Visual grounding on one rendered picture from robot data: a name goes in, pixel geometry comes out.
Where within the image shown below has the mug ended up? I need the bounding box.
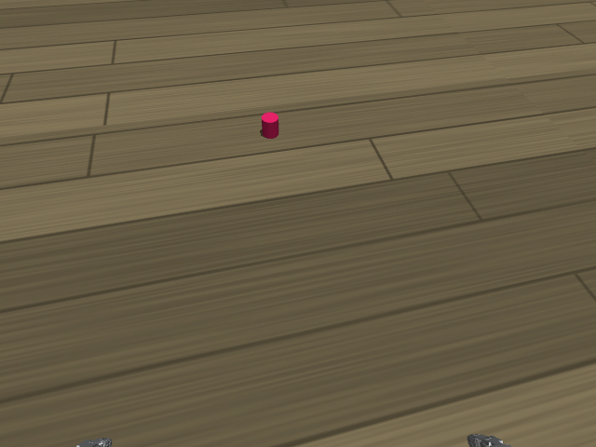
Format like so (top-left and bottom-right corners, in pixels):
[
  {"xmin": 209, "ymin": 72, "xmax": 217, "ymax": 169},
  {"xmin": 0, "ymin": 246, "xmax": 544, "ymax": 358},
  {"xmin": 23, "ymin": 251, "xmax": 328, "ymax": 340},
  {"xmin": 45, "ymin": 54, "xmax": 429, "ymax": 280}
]
[{"xmin": 262, "ymin": 113, "xmax": 278, "ymax": 139}]

